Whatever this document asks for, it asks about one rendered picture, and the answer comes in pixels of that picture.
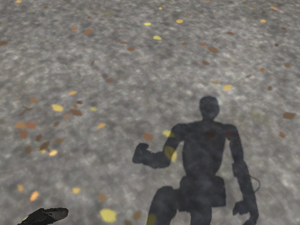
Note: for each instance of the robot left hand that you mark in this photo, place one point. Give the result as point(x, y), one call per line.
point(45, 216)

